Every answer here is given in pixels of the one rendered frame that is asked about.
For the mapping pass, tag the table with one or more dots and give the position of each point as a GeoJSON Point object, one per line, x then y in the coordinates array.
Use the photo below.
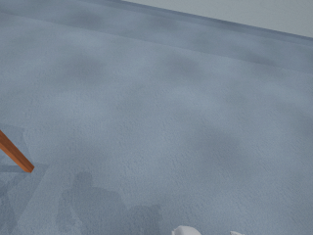
{"type": "Point", "coordinates": [14, 153]}

